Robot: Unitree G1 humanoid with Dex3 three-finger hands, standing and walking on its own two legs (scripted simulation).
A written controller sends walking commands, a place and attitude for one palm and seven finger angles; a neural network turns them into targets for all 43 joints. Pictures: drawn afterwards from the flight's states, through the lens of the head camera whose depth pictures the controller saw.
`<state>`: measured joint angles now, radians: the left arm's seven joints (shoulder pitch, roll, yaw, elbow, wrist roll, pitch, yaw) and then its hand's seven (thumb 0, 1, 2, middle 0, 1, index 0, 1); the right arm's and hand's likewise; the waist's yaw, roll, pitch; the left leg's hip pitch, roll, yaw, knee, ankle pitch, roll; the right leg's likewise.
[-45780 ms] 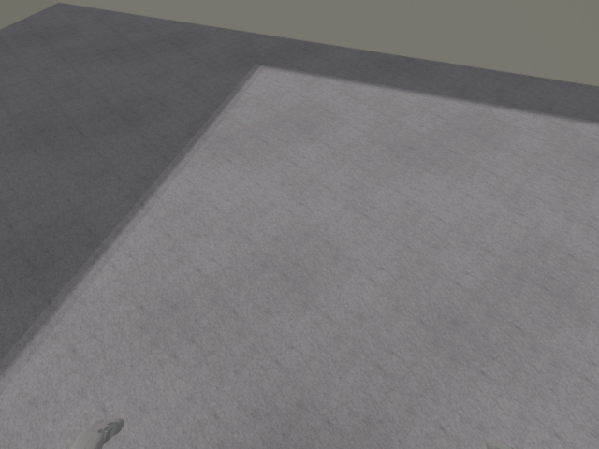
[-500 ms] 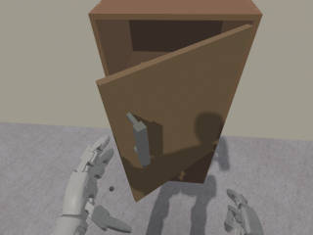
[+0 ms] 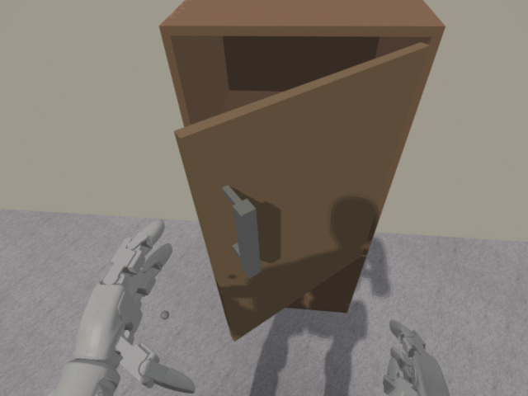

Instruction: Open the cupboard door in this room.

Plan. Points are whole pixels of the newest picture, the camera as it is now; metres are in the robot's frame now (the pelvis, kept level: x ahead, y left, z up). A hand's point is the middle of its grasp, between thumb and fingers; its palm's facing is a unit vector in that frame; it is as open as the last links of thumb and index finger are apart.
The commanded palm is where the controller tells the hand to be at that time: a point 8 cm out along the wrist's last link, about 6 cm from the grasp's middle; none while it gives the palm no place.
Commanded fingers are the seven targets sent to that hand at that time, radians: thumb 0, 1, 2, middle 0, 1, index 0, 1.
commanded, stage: draw the hand back to the body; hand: left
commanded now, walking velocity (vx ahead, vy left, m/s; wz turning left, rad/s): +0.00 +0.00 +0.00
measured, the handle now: (240, 233) +0.32 +0.06 +0.11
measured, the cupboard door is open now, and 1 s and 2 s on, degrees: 40 40 40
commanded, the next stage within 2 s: step back with the hand held close in 1.32 s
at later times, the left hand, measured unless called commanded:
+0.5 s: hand (90, 302) +0.19 +0.22 +0.15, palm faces +0.24 -0.93 -0.30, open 14.3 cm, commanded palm +0.15 +0.26 +0.17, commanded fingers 0.00 0.17 0.58 -0.17 -0.30 -0.17 -0.30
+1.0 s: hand (25, 255) +0.22 +0.28 +0.19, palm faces +0.44 -0.80 -0.41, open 8.5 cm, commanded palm +0.17 +0.32 +0.20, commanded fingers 0.00 0.90 0.90 -0.20 -0.30 -0.20 -0.30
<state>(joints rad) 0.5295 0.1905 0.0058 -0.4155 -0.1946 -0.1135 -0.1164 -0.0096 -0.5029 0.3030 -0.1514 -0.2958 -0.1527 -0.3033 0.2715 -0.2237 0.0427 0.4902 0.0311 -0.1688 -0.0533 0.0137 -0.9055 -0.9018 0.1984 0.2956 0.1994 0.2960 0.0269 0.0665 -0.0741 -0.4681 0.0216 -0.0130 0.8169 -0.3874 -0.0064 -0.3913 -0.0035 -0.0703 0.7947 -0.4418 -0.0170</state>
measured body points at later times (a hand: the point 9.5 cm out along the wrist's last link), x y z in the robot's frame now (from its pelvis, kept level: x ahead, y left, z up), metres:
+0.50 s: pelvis +0.00 +0.02 +0.02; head -0.01 +0.01 +0.47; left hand +0.17 +0.26 +0.16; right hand +0.19 -0.19 -0.04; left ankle +0.02 +0.12 -0.71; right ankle -0.01 -0.11 -0.71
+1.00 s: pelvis +0.02 +0.02 +0.04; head +0.01 +0.01 +0.49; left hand +0.19 +0.32 +0.21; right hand +0.20 -0.20 -0.05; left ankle +0.02 +0.12 -0.71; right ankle -0.01 -0.11 -0.71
